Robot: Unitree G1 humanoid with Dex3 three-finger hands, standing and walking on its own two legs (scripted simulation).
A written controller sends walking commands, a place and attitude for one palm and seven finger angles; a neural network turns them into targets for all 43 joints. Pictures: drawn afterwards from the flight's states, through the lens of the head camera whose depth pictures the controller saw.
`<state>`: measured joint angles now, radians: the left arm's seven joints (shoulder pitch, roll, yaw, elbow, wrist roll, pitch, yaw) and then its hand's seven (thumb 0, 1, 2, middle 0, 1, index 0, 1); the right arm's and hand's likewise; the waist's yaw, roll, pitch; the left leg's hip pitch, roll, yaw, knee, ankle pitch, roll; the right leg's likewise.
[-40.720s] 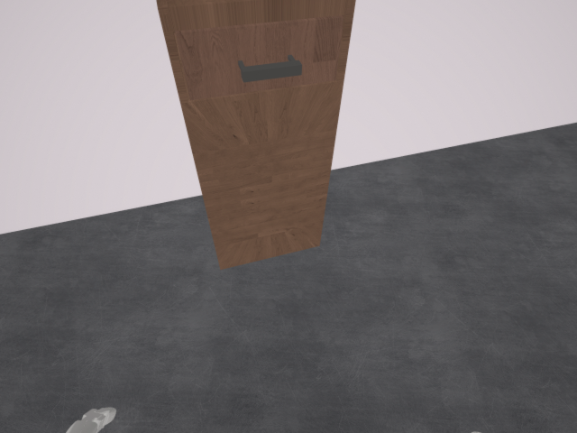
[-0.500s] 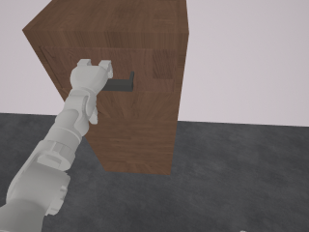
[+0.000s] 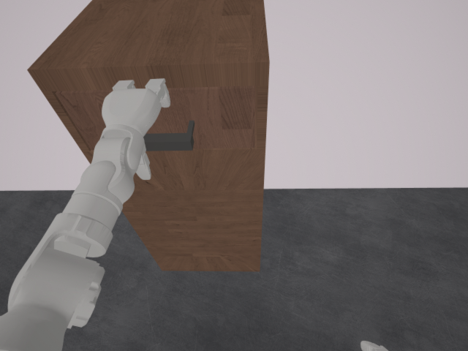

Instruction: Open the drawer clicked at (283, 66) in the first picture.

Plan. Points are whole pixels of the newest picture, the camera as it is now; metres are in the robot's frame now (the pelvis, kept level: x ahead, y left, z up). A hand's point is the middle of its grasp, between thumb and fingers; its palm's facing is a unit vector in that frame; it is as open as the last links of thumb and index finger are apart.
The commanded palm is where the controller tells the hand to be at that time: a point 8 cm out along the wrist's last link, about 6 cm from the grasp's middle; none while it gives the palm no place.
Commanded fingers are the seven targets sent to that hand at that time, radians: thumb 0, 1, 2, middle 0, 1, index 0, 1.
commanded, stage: lift the hand off the handle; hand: left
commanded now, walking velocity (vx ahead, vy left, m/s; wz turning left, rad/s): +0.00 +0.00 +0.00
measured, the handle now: (160, 134) +0.51 +0.17 +0.09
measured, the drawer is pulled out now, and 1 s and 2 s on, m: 0.00 0.00 0.00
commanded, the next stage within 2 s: draw the hand back to the body in 0.78 s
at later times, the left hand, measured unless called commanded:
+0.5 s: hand (123, 97) +0.46 +0.19 +0.21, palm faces +0.13 -0.03 -0.99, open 13.8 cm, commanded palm +0.42 +0.19 +0.27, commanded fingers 0.00 -0.50 0.30 -0.30 -1.20 -0.30 -1.20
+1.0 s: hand (116, 99) +0.44 +0.19 +0.22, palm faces +0.06 -0.03 -1.00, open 13.8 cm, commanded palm +0.39 +0.20 +0.29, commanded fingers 0.00 -0.50 0.30 -0.30 -1.20 -0.30 -1.20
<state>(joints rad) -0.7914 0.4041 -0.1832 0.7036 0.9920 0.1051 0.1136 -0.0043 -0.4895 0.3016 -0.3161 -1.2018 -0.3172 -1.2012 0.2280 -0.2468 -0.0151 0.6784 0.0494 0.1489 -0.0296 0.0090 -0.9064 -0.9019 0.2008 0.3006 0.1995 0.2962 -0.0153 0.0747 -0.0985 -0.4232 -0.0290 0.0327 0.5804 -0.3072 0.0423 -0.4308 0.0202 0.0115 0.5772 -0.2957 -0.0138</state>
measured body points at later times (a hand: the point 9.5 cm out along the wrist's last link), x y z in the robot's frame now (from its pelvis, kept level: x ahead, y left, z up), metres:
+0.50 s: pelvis +0.02 -0.01 +0.01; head +0.04 -0.04 +0.46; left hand +0.44 +0.19 +0.27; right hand +0.18 -0.25 -0.12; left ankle -0.01 +0.09 -0.73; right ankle -0.01 -0.11 -0.73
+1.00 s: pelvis +0.00 +0.00 +0.01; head +0.02 -0.02 +0.46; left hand +0.43 +0.19 +0.28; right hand +0.16 -0.23 -0.11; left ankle -0.01 +0.09 -0.73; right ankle -0.01 -0.11 -0.73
